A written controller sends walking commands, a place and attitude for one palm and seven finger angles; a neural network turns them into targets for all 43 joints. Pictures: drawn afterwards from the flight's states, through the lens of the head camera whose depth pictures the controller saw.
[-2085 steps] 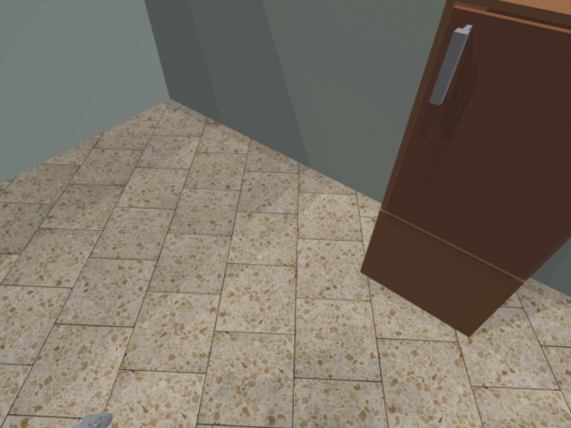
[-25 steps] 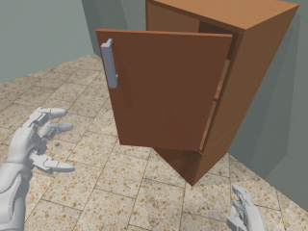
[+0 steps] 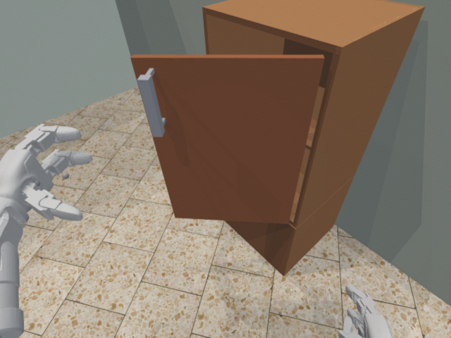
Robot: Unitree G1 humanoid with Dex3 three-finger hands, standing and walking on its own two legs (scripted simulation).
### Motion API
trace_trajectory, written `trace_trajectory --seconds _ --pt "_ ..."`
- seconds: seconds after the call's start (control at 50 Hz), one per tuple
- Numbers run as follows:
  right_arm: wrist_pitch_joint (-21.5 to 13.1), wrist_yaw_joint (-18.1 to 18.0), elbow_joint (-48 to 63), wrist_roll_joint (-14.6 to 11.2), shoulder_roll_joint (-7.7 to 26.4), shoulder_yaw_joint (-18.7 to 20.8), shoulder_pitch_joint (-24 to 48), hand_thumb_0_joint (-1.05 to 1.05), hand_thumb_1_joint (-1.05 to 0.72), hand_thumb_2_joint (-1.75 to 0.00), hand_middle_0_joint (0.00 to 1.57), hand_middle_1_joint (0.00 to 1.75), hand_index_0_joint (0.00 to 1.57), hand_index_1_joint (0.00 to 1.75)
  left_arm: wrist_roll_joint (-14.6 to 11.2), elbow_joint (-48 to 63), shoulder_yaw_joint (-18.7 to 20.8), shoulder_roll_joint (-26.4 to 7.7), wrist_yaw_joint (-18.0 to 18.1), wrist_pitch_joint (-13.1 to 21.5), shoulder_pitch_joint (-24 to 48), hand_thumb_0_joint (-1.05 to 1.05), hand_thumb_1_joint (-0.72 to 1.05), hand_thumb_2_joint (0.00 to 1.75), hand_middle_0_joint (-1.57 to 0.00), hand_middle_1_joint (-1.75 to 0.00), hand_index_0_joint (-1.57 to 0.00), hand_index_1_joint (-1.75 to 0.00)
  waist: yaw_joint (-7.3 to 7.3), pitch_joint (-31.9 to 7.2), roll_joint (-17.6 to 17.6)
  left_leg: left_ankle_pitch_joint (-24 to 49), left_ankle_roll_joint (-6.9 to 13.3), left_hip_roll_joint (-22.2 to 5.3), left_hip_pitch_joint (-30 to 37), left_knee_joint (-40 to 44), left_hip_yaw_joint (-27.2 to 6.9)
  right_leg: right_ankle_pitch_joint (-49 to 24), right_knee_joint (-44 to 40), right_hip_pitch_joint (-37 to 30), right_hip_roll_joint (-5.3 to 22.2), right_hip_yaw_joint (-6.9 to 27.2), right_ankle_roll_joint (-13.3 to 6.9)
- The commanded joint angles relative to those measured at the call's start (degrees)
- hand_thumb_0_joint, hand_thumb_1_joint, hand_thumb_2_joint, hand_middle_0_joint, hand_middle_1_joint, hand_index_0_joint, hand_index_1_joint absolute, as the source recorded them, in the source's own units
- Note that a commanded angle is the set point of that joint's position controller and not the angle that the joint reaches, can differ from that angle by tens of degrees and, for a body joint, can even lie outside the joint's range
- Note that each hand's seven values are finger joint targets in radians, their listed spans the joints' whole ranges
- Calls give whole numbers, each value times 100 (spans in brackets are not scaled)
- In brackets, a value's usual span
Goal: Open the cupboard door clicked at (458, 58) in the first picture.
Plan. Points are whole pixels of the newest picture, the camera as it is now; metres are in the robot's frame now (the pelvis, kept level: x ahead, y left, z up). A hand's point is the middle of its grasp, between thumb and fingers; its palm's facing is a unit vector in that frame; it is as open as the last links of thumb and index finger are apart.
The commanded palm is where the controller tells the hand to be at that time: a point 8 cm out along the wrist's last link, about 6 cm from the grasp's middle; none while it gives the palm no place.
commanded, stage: raise the hand with hooked fingers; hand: left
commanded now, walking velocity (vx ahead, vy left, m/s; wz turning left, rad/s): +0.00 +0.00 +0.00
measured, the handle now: (154, 103) +0.57 +0.22 +0.15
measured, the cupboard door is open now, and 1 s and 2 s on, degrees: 44 44 44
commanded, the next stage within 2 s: move the hooked fingers beside the handle in 0.34 s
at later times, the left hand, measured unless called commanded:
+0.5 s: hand (72, 178) +0.30 +0.27 +0.18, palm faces +0.07 -1.00 -0.05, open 14.0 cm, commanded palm +0.28 +0.31 +0.18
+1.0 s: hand (99, 149) +0.37 +0.26 +0.17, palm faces +0.04 -1.00 -0.03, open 14.0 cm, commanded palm +0.35 +0.31 +0.17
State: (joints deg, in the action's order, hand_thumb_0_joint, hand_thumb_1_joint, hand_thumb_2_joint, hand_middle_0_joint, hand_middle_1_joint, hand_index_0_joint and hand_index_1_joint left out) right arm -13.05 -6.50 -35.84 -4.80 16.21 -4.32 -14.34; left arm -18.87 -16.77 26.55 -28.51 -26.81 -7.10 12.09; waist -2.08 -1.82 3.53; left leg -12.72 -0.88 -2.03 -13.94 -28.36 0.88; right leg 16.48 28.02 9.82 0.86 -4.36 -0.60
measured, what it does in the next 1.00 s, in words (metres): stands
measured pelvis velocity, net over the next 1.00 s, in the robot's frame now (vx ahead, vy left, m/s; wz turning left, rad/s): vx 0.00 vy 0.01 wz -0.02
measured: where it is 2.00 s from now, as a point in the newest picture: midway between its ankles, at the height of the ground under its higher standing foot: outside the picture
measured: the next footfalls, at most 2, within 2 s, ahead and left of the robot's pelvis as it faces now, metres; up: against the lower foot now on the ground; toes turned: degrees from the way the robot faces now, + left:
none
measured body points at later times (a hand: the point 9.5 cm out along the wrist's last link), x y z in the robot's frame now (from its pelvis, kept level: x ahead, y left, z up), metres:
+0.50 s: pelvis +0.00 +0.00 +0.00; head -0.02 -0.03 +0.45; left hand +0.29 +0.33 +0.18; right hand +0.19 -0.23 -0.07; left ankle +0.03 +0.13 -0.74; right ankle -0.01 -0.11 -0.74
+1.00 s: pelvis +0.00 +0.01 +0.00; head +0.00 -0.01 +0.45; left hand +0.37 +0.32 +0.18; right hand +0.14 -0.25 -0.09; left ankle +0.03 +0.13 -0.74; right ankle -0.01 -0.11 -0.74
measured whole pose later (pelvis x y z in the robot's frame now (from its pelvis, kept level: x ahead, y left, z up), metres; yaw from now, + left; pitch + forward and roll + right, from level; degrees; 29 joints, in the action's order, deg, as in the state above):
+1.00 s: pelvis +0.00 +0.01 +0.00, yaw -1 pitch +1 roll +0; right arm -11.1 -7.0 -36.9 -4.4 16.2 -3.7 -16.5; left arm -14.2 -32.3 24.0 -27.9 -22.9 -3.2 26.3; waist 0.4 -1.6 2.3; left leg -13.3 -0.4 -1.9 -16.3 -28.9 2.0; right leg 16.6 28.6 12.6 1.1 -3.2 -0.1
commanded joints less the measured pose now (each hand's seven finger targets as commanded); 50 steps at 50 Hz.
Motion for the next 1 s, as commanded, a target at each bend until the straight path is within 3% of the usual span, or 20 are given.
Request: trace_trajectory --seconds 0.0,0.08,0.16,0.18,0.26,0.36,0.38,0.44,0.5,0.54,0.6,0.64,0.68,0.74,0.84,0.88,0.9,0.92,0.96,0.98 --pt "-343 -10 1029 -8 633 302 836 0 -90 -90 20 30 20 30 -117 1347 519 -1570 49 323 1685 0 -50 30 -30 -120 -30 -120 -78 -878 -98 630 296 296 716 242 -116 -1156 -540 319 -122 231 15" --pt "-367 -48 1012 37 587 299 810 0 -90 -90 20 30 20 30 -83 1696 754 -1746 232 527 1733 0 -50 30 -30 -120 -30 -120 -108 -1036 48 817 309 283 856 224 -76 -1352 -512 142 -120 244 10" --pt "-386 -85 962 23 567 311 788 0 -90 -90 20 30 20 30 -36 1558 656 -1551 265 532 1683 0 -50 30 -30 -120 -30 -120 -65 -1018 234 863 304 287 903 250 -35 -1502 -477 173 -115 212 20" --pt "-371 -79 964 27 571 308 778 0 -90 -90 20 30 20 30 -57 1526 653 -1581 244 498 1662 0 -50 30 -30 -120 -30 -120 -89 -947 -7 884 316 285 856 239 -34 -1567 -495 126 -115 230 38" --pt "-350 -105 941 -13 585 311 789 0 -90 -90 20 30 20 30 -32 1256 415 -1366 155 350 1684 0 -50 30 -30 -120 -30 -120 -6 -804 89 678 307 287 806 242 -36 -1337 -519 336 -109 231 50" --pt "-344 -87 994 0 576 307 816 0 -90 -90 20 30 20 30 -88 1396 583 -1497 134 387 1656 0 -50 30 -30 -120 -30 -120 -58 -1079 -32 859 312 298 875 192 -52 -1563 -449 196 -112 224 49" --pt "-324 -76 977 7 574 293 797 0 -90 -90 20 30 20 30 -114 1289 588 -1522 125 375 1581 0 -50 30 -30 -120 -30 -120 -78 -921 -213 860 313 283 789 197 -62 -1569 -469 189 -119 229 54" --pt "-314 -96 953 -17 575 292 811 0 -90 -90 20 30 20 30 -67 1229 424 -1389 137 378 1823 0 -50 30 -30 -120 -30 -120 8 -809 59 679 296 281 803 233 -63 -1311 -491 390 -128 211 39" --pt "-303 -143 877 -20 604 296 761 0 -90 -90 20 30 20 30 -11 1091 299 -1449 201 404 2389 0 -50 30 -30 -120 -30 -120 119 -752 -92 538 312 265 821 244 -104 -1099 -557 515 -142 228 43" --pt "-314 -177 851 -14 595 276 740 0 -90 -90 20 30 20 30 64 1000 136 -1343 236 453 2676 0 -50 30 -30 -120 -30 -120 150 -824 150 445 298 273 883 263 -138 -943 -546 560 -132 214 11" --pt "-309 -188 821 9 615 276 681 0 -90 -90 20 30 20 30 112 832 233 -1501 293 530 2818 0 -50 30 -30 -120 -30 -120 117 -1071 23 570 306 266 903 264 -160 -1069 -511 385 -123 211 -8" --pt "-306 -177 798 15 612 275 664 0 -90 -90 20 30 20 30 146 690 199 -1473 296 575 2921 0 -50 30 -30 -120 -30 -120 112 -1109 180 636 290 265 930 284 -175 -1140 -480 388 -122 187 -31" --pt "-272 -164 790 11 633 264 631 0 -90 -90 20 30 20 30 146 377 167 -1463 285 553 2865 0 -50 30 -30 -120 -30 -120 85 -974 30 630 288 259 813 279 -163 -1136 -493 382 -131 187 -38" --pt "-230 -170 735 0 689 291 523 0 -90 -90 20 30 20 30 241 -82 124 -1538 310 508 3257 0 -50 30 -30 -120 -30 -120 163 -860 -59 443 282 229 681 315 -192 -917 -497 579 -127 165 -28" --pt "-205 -133 761 33 691 331 394 0 -90 -90 20 30 20 30 330 -5 68 -1547 396 699 3680 0 -50 30 -30 -120 -30 -120 180 -1355 209 815 281 229 930 228 -184 -1257 -394 431 -136 168 -69" --pt "-176 -113 754 42 717 338 320 0 -90 -90 20 30 20 30 301 -237 170 -1615 405 735 3508 0 -50 30 -30 -120 -30 -120 146 -1358 -80 908 294 222 831 206 -165 -1383 -382 332 -152 167 -65" --pt "-160 -102 729 45 748 363 283 0 -90 -90 20 30 20 30 313 -328 353 -1806 415 754 3490 0 -50 30 -30 -120 -30 -120 127 -1360 -180 918 296 213 755 210 -161 -1445 -366 315 -152 170 -51" --pt "-140 -87 749 48 749 359 268 0 -90 -90 20 30 20 30 328 -405 303 -1730 406 742 3433 0 -50 30 -30 -120 -30 -120 106 -1377 -110 971 301 229 728 204 -135 -1535 -326 302 -140 181 -53" --pt "-98 -82 711 38 760 378 203 0 -90 -90 20 30 20 30 397 -494 122 -1634 399 740 3761 0 -50 30 -30 -120 -30 -120 210 -1278 77 952 289 217 735 196 -122 -1484 -325 457 -145 166 -56" --pt "-79 -73 723 38 766 392 163 0 -90 -90 20 30 20 30 387 -503 205 -1728 415 750 3732 0 -50 30 -30 -120 -30 -120 178 -1299 -75 1003 300 210 726 166 -126 -1511 -326 410 -154 168 -57"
